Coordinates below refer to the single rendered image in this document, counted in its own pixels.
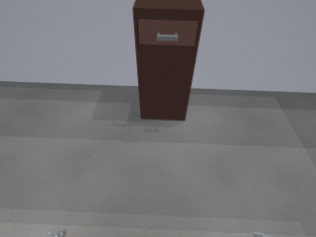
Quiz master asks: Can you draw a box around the drawer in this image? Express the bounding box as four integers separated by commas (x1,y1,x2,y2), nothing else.
137,19,198,46

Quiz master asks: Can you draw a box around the handle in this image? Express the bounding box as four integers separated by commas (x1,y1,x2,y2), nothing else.
157,33,178,41

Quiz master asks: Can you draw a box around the cabinet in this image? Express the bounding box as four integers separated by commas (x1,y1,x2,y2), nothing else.
132,0,204,121

